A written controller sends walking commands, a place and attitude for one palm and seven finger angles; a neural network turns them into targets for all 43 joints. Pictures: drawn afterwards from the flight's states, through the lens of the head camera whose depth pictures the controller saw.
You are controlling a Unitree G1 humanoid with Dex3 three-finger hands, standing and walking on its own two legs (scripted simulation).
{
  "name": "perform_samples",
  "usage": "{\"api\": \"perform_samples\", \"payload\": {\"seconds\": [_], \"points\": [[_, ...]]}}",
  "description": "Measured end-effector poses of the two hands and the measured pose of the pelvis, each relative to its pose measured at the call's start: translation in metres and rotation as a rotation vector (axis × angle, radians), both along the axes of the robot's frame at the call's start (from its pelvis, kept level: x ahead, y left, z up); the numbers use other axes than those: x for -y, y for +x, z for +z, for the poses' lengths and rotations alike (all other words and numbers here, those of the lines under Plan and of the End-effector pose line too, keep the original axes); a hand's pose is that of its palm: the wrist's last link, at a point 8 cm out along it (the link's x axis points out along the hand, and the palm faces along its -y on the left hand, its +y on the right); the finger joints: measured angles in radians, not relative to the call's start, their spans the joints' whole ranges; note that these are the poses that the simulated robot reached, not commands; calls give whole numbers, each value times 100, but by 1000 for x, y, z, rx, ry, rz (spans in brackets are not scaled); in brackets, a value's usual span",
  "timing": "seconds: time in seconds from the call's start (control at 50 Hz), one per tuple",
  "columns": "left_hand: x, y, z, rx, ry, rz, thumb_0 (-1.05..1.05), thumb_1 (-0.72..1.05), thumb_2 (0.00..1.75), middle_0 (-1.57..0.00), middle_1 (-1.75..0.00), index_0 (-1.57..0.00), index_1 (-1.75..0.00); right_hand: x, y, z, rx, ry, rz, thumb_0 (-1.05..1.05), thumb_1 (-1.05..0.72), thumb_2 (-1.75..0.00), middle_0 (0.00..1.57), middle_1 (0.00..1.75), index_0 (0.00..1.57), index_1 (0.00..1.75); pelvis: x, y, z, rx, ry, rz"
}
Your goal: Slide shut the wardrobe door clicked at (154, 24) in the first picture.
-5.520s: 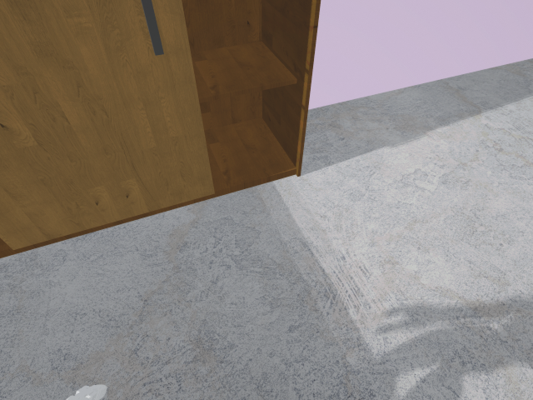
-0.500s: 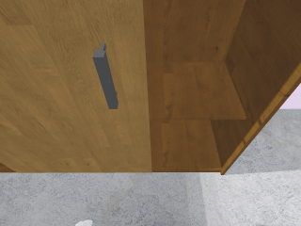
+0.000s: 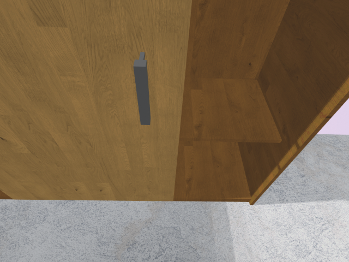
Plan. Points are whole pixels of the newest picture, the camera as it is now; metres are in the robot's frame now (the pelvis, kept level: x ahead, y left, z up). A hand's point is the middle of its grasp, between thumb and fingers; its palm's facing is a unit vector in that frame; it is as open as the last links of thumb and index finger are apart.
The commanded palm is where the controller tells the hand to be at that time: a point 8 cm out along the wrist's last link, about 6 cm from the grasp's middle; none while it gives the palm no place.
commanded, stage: come to a stop and stand still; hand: left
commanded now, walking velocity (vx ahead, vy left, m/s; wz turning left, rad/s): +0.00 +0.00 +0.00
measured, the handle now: (144, 90) +0.50 +0.11 +0.11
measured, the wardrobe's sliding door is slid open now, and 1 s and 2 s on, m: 0.46 0.46 0.46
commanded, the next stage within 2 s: look again from close up in 0.72 s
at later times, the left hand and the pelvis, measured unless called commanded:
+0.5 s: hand out of the picture -0.04 +0.10 -0.17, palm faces +0.06 -0.98 -0.17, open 7.4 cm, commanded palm none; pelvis -0.01 -0.05 +0.00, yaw +1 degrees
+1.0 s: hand out of the picture +0.01 +0.16 -0.18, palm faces +0.04 -0.98 -0.22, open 7.4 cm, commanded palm none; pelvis +0.00 -0.01 -0.01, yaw +0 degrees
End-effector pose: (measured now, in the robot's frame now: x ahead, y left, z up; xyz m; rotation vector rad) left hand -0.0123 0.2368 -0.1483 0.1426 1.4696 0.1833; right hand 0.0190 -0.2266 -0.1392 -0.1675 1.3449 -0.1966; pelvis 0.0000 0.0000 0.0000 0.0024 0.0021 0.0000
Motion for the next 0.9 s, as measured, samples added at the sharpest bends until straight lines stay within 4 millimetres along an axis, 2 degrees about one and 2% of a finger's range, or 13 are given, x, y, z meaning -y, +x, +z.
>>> {"api": "perform_samples", "payload": {"seconds": [0.1,0.28,0.42,0.52,0.64,0.72,0.8,0.9], "points": [[20,-6,4,9,18,-20,1,91,90,-20,-30,-20,-29,10,-22,-14,-38,42,-35,0,-91,-90,20,30,20,30,13,-5,-3,14,7,-5],[57,-10,6,55,-4,-23,1,92,90,-20,-30,-20,-29,13,-53,-17,-92,96,-34,0,-91,-90,20,29,19,30,34,-12,0,38,10,1],[77,-26,4,41,-24,7,1,92,90,-20,-30,-20,-29,18,-71,-17,-140,108,-28,0,-91,-90,20,29,19,30,46,-15,0,34,6,12],[88,-37,3,14,-39,27,1,91,90,-20,-30,-20,-29,24,-77,-16,-163,101,-28,0,-91,-90,20,29,19,30,51,-14,0,29,5,15],[95,-44,2,-13,-50,43,1,91,90,-20,-30,-20,-29,28,-72,-15,-166,89,-22,0,-91,-90,20,29,19,30,53,-10,-1,25,5,17],[93,-42,2,-9,-52,19,1,90,90,-21,-30,-20,-29,30,-60,-15,-143,87,-7,0,-91,-90,20,29,19,30,52,-9,-2,15,-2,26],[78,-31,3,23,-22,2,1,90,90,-21,-30,-20,-29,32,-39,-20,-74,70,4,0,-91,-90,20,29,19,30,43,-9,-6,-6,-18,29],[53,-6,-1,90,4,-14,1,90,90,-21,-30,-20,-29,27,-10,-17,16,37,11,0,-91,-90,20,29,19,30,28,-3,-9,2,-17,21]]}}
